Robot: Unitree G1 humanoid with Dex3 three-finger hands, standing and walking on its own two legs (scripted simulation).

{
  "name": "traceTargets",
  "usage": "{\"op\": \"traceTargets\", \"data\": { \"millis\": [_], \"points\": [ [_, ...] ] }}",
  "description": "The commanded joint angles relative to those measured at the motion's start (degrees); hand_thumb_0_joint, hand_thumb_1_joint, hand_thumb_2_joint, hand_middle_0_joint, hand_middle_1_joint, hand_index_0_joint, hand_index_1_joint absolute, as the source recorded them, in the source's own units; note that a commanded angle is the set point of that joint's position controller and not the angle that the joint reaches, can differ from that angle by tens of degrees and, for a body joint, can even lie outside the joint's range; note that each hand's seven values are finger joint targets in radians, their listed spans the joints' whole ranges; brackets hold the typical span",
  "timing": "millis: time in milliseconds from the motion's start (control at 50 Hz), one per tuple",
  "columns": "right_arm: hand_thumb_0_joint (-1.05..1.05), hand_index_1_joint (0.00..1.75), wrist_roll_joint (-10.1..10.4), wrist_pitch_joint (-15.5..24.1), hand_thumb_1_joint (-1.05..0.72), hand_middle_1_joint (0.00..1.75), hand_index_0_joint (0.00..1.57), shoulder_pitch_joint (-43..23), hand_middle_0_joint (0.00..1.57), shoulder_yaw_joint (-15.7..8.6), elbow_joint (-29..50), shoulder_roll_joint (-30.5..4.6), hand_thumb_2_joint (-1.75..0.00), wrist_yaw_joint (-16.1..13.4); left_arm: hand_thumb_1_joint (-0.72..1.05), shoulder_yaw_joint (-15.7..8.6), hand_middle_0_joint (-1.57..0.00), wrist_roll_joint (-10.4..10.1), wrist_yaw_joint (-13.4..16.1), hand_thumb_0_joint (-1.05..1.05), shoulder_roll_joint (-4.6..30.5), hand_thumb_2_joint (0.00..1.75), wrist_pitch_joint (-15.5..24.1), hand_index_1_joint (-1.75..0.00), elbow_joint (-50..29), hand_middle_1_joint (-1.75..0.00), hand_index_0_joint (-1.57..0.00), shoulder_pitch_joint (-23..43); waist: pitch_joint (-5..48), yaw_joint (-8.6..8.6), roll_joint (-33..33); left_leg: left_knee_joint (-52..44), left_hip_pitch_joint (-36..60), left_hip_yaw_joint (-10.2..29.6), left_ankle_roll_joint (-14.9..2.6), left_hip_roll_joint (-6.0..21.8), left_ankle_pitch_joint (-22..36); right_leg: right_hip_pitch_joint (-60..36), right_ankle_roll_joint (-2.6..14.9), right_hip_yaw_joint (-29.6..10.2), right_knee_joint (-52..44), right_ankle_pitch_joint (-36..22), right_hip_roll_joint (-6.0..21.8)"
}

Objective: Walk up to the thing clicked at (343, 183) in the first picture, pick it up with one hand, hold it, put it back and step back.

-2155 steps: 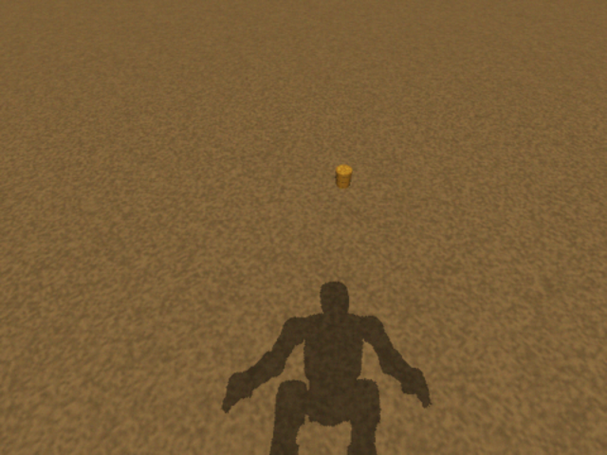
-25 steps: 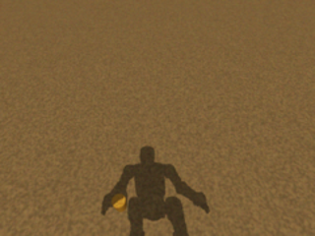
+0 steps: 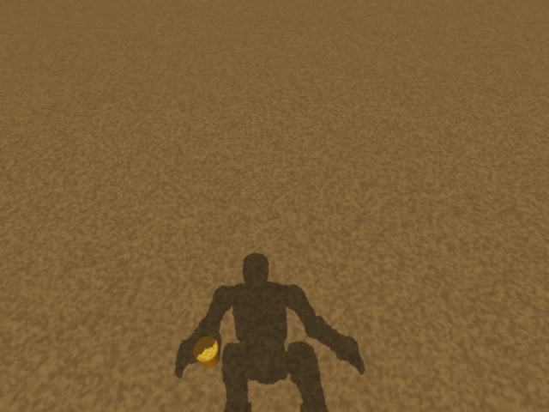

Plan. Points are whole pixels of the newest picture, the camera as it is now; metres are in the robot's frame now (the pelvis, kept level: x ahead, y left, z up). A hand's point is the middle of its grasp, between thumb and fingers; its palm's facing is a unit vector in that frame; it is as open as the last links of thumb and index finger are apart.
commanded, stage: stand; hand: left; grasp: from above
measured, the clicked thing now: (208, 353) +0.47 +0.27 -0.73
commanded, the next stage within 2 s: step back in 0.08 s
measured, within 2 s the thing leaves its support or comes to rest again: neither
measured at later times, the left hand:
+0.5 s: hand out of the picture +0.08 +0.31 -0.18, palm faces +0.01 -0.93 -0.37, open 7.4 cm
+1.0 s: hand out of the picture -0.06 +0.31 -0.15, palm faces -0.01 -0.91 -0.42, open 7.4 cm
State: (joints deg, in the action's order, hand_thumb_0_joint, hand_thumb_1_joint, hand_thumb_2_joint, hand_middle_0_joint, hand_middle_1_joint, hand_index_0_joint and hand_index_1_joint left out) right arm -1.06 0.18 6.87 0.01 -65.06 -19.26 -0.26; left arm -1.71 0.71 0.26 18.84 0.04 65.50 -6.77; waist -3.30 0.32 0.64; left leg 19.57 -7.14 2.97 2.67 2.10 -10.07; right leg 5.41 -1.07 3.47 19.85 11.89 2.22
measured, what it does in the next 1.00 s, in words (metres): walks backwards: right foot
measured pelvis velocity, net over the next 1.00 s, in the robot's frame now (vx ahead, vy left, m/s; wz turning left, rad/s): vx -0.18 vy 0.05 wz -0.02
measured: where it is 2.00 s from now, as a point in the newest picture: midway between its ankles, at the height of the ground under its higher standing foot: outside the picture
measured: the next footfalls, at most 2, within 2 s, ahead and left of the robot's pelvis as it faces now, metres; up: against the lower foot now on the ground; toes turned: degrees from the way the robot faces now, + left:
right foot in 0.74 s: -0.11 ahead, -0.08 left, +0.00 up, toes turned -2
left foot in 1.08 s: -0.16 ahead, +0.17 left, +0.00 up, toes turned -2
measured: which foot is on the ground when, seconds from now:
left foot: down 0.00-0.78, up 0.80-1.00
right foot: down 0.00-0.36, up 0.38-0.72, down 0.74-1.00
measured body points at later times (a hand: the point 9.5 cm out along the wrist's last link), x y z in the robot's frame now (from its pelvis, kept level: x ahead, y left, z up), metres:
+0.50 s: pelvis -0.07 +0.05 -0.02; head +0.02 +0.08 +0.42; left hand +0.08 +0.36 -0.16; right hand +0.00 -0.27 -0.13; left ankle -0.04 +0.15 -0.75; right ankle -0.08 -0.10 -0.68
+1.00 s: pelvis -0.18 +0.05 -0.02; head -0.12 +0.03 +0.43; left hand -0.06 +0.36 -0.12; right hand -0.08 -0.28 -0.14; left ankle -0.19 +0.17 -0.70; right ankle -0.15 -0.08 -0.75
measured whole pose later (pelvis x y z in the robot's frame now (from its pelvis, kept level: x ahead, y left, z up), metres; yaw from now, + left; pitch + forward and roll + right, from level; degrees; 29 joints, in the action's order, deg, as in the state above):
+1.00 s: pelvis -0.18 +0.05 -0.02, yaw -1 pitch -2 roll +1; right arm -0.4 -2.9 9.2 -2.7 -49.7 -23.3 -1.2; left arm -4.1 1.9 1.5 20.0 -2.1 46.6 -8.6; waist -9.3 0.5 1.0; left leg 56.6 -23.0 6.0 1.1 -5.2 -29.0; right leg 17.9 0.4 -0.4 35.8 16.1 1.7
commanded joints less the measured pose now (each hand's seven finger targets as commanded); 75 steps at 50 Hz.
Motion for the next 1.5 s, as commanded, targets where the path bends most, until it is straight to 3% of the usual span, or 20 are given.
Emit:
{"op": "traceTargets", "data": {
  "millis": [0,120,220,300,360,440,640,720,760,780,840,980,1040,1080,1100,1200,1340,1420,1460,1480],
  "points": [
    [0.0,0.3,0.2,1.2,-0.9,0.3,0.2,-1.7,0.2,-2.0,3.1,-11.8,-0.9,-0.6,0.9,-1.9,-0.2,0.0,0.6,0.0,12.2,0.9,1.5,-0.3,-3.3,-0.3,-0.2,2.0,3.8,-0.08,0.1,-2.4,-0.8,3.0,-3.4,4.9,8.5,-1.4,1.66,-4.8,-3.4,-7.6,5.7],
    [0.0,0.3,1.4,-0.7,-0.9,0.3,0.2,-1.6,0.2,-3.7,7.9,-12.9,-0.9,0.0,0.9,-5.2,-0.2,-1.5,1.1,0.0,16.2,0.9,0.5,-0.3,-7.4,-0.3,-0.2,0.1,4.6,-0.55,-2.6,12.7,-4.6,0.5,-5.75,1.3,19.7,0.9,5.93,-6.2,3.6,-23.2,7.6],
    [0.0,0.3,1.0,-3.3,-0.9,0.3,0.2,3.9,0.2,-5.5,11.3,-12.3,-0.9,0.6,0.9,-6.1,-0.2,0.8,1.5,0.0,18.3,0.9,-0.3,-0.3,-14.4,-0.3,-0.2,8.0,4.5,-3.1,-12.0,35.3,-8.3,2.1,-6.37,-3.0,-20.6,12.1,15.6,-14.1,2.6,-19.9,19.9],
    [0.0,0.3,0.4,-2.0,-0.9,0.3,0.2,6.7,0.2,-6.1,11.7,-12.7,-0.9,0.6,0.9,-5.0,-0.2,0.4,1.5,0.0,15.9,0.9,-1.1,-0.3,-16.5,-0.3,-0.2,8.3,4.6,-3.12,-6.9,11.9,-8.3,-1.4,-5.76,-1.4,2.0,8.2,8.12,-6.6,16.1,-16.0,11.0],
    [0.0,0.3,-1.1,-0.8,-0.9,0.3,0.2,5.1,0.2,-8.1,14.4,-22.0,-0.9,0.1,0.9,-4.4,-0.2,-0.8,2.2,0.0,11.6,0.9,-2.8,-0.3,-17.8,-0.3,-0.2,3.6,6.4,-2.2,10.7,4.1,-3.4,22.0,-14.91,16.3,38.2,19.8,3.1,-11.9,40.5,27.9,-7.4],
    [0.0,0.3,-0.7,-0.7,-0.9,0.3,0.2,-2.3,0.2,-6.7,17.6,-15.8,-0.9,-1.4,0.9,-4.7,-0.2,-1.3,2.6,0.0,13.1,0.9,-2.6,-0.3,-16.3,-0.3,-0.2,-1.1,8.7,1.53,8.3,8.6,1.5,12.3,-14.81,11.3,31.2,24.5,2.88,-14.6,50.6,18.7,-6.7],
    [0.0,0.3,-0.1,-0.8,-0.9,0.3,0.2,1.7,0.2,-6.8,20.2,-16.7,-0.9,-1.6,0.9,-5.7,-0.2,-0.1,1.1,0.0,12.6,0.9,-1.1,-0.3,-18.9,-0.3,-0.2,-2.9,9.3,-2.15,8.1,10.5,3.8,11.2,-16.6,12.8,22.9,16.8,0.65,-6.3,26.3,15.9,-3.1],
    [0.0,0.3,1.1,-1.8,-0.9,0.3,0.2,0.1,0.2,-6.0,20.8,-15.3,-0.9,-1.0,0.9,-6.1,-0.2,1.2,0.9,0.0,13.3,0.9,-0.1,-0.3,-16.8,-0.3,-0.2,-8.6,10.4,0.43,4.7,15.9,-10.6,6.4,-9.36,7.2,7.3,0.3,4.23,-7.3,6.0,-1.7,-0.4],
    [0.0,0.3,1.4,-2.1,-0.9,0.3,0.2,-3.8,0.2,-5.8,22.1,-12.8,-0.9,-1.4,0.9,-8.1,-0.2,1.1,0.9,0.0,23.2,0.9,-0.2,-0.3,-19.4,-0.3,-0.2,-4.9,4.0,3.36,-17.1,38.2,-21.9,0.4,-3.64,-8.2,-24.3,9.8,19.71,-35.1,-1.1,-9.6,21.0],
    [0.0,0.3,0.8,-2.4,-0.9,0.3,0.2,-3.0,0.2,-6.3,21.1,-14.1,-0.9,-1.7,0.9,-8.0,-0.2,1.5,1.1,0.0,21.9,0.9,0.2,-0.3,-21.5,-0.3,-0.2,-2.3,0.1,2.37,-13.5,47.9,-20.0,7.1,-2.99,-7.3,-26.0,16.1,20.74,-36.9,-1.9,-13.0,23.0],
    [0.0,0.3,1.5,-2.1,-0.9,0.3,0.2,3.4,0.2,-5.6,18.4,-13.1,-0.9,-1.5,0.9,-6.8,-0.2,1.0,1.7,0.0,16.8,0.9,0.1,-0.3,-23.0,-0.3,-0.2,4.2,0.4,-2.32,-8.3,51.3,-21.0,6.7,-2.64,-10.1,-18.2,11.7,14.08,-17.7,4.2,-21.3,12.2],
    [0.0,0.3,0.3,-1.3,-0.9,0.3,0.2,3.4,0.2,-5.3,19.7,-12.4,-0.9,-1.1,0.9,-6.2,-0.2,1.1,2.2,0.0,16.4,0.9,-0.8,-0.3,-24.3,-0.3,-0.2,-1.6,5.5,1.31,-12.0,22.3,-16.4,0.1,-2.42,-3.6,-18.1,-1.1,12.57,-16.3,10.6,-24.0,12.4],
    [0.0,0.3,-0.5,-0.4,-0.9,0.3,0.2,7.3,0.2,-6.4,17.6,-13.0,-0.9,-0.7,0.9,-5.4,-0.2,0.1,1.5,0.0,15.6,0.9,-1.9,-0.3,-24.9,-0.3,-0.2,-0.5,6.5,-0.69,-7.4,4.5,-4.5,-0.9,-4.05,-2.9,0.7,6.8,8.04,-12.9,16.9,-14.4,8.2],
    [0.0,0.3,-0.9,-0.1,-0.9,0.3,0.2,3.4,0.2,-8.4,19.9,-23.3,-0.9,-0.2,0.9,-5.0,-0.2,-0.6,1.6,0.0,13.1,0.9,-2.1,-0.3,-25.7,-0.3,-0.2,0.1,5.7,-1.03,13.4,-0.2,-5.3,25.5,-16.14,17.7,13.0,20.3,2.58,-5.6,33.3,21.7,-7.1],
    [0.0,0.3,-1.2,0.0,-0.9,0.3,0.2,4.8,0.2,-8.7,19.6,-24.0,-0.9,-0.3,0.9,-6.3,-0.2,0.1,2.3,0.0,15.1,0.9,-2.2,-0.3,-24.7,-0.3,-0.2,3.4,4.2,-4.17,11.3,-1.5,-12.8,30.3,-19.92,20.2,11.6,17.5,2.64,-13.8,44.3,27.6,-7.5],
    [0.0,0.3,-0.9,0.2,-0.9,0.3,0.2,-2.1,0.2,-6.6,21.1,-15.9,-0.9,-1.2,0.9,-6.5,-0.2,-0.4,1.5,0.0,14.3,0.9,-2.5,-0.3,-20.7,-0.3,-0.2,-6.4,3.6,1.3,7.3,2.8,-5.9,12.7,-15.98,12.3,13.2,22.2,1.47,-14.4,54.8,16.0,-7.7],
    [0.0,0.3,-0.8,-0.5,-0.9,0.3,0.2,2.1,0.2,-7.1,21.7,-17.2,-0.9,-1.4,0.9,-6.1,-0.2,0.1,0.7,0.0,13.2,0.9,-1.8,-0.3,-21.9,-0.3,-0.2,-5.9,7.1,-2.33,9.6,6.0,2.4,10.9,-17.46,13.6,14.0,18.5,-0.8,-8.4,32.1,18.4,-3.9],
    [0.0,0.3,-0.2,-2.1,-0.9,0.3,0.2,-1.2,0.2,-7.1,22.9,-18.3,-0.9,-1.0,0.9,-6.5,-0.2,0.4,0.0,0.0,12.7,0.9,-1.4,-0.3,-17.0,-0.3,-0.2,-15.1,10.2,1.6,10.6,10.2,-8.8,5.8,-11.91,8.9,4.2,1.9,2.58,-1.7,6.5,5.6,-3.4],
    [0.0,0.3,0.7,-2.3,-0.9,0.3,0.2,-0.6,0.2,-5.6,24.1,-12.4,-0.9,-0.8,0.9,-8.1,-0.2,2.3,0.1,0.0,19.2,0.9,-1.0,-0.3,-18.3,-0.3,-0.2,-14.3,4.4,1.59,-8.8,24.5,-27.6,1.8,-4.41,-3.4,-16.7,1.8,7.72,-24.9,0.8,11.1,10.5],
    [0.0,0.3,0.4,-2.4,-0.9,0.3,0.2,-4.4,0.2,-6.4,24.8,-13.3,-0.9,-1.9,0.9,-9.2,-0.2,2.1,0.3,0.0,26.1,0.9,-1.5,-0.3,-21.4,-0.3,-0.2,-8.5,-0.1,5.01,-18.5,39.1,-24.6,3.2,-2.23,-7.9,-24.9,19.7,18.1,-38.7,-7.6,15.4,23.1]
  ]
}}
